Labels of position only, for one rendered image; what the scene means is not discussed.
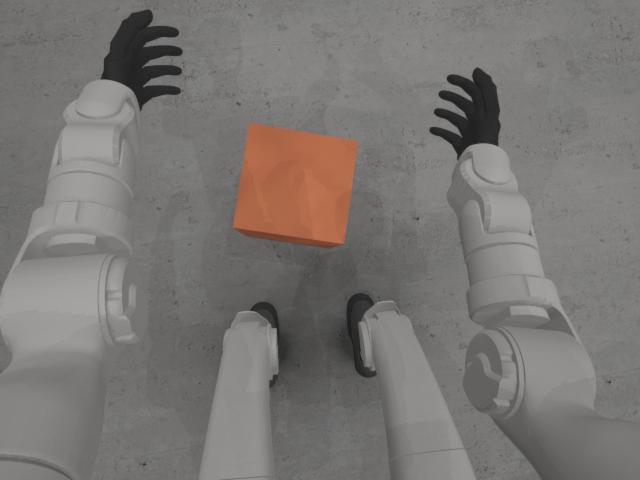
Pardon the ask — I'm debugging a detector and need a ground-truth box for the robot right hand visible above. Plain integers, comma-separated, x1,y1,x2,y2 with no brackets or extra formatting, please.
429,67,501,161

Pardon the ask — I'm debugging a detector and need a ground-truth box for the right robot forearm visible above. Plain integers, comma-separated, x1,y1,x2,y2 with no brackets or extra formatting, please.
446,143,596,400

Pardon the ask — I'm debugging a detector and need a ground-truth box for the robot right shin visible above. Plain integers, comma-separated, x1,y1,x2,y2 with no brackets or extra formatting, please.
360,301,413,368

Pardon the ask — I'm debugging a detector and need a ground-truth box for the robot left hand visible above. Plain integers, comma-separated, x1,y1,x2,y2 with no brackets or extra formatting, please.
100,9,183,112

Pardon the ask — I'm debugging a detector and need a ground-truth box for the carton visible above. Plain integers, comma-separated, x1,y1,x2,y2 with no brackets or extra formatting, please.
233,123,358,249

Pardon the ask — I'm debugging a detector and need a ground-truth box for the left robot upper arm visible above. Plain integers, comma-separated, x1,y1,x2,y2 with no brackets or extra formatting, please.
0,253,148,480

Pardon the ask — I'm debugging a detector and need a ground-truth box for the robot right foot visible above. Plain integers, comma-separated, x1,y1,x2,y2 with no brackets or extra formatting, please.
347,293,377,378

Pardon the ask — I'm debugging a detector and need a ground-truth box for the left robot forearm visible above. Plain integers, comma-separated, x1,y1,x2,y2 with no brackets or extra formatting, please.
0,80,142,353

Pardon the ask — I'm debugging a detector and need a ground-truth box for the right robot upper arm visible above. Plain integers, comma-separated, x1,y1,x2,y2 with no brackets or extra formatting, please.
462,326,640,480

